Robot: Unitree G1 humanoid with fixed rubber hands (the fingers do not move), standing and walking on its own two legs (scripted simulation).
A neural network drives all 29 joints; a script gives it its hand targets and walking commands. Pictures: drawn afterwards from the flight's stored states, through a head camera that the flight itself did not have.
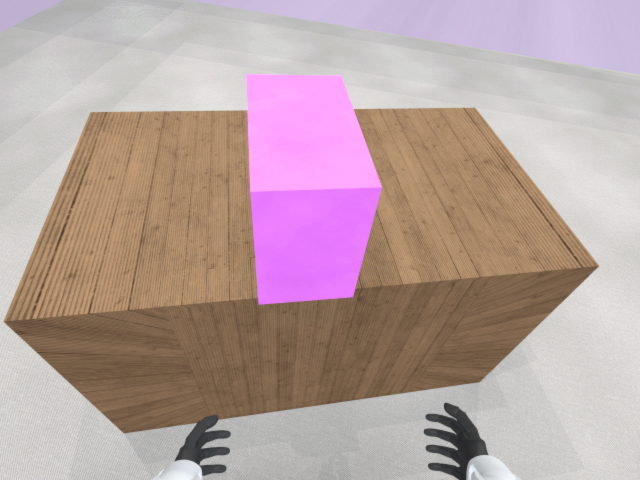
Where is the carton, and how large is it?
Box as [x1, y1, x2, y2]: [246, 74, 381, 304]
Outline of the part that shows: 246,74 250,194 258,302 260,304 352,296 381,186 341,76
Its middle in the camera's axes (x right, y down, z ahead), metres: -0.04 -0.09 +0.69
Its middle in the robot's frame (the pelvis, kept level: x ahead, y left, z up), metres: +0.58 +0.03 +0.01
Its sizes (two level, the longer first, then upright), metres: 0.307 0.171 0.267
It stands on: a pedestal, 0.65 m high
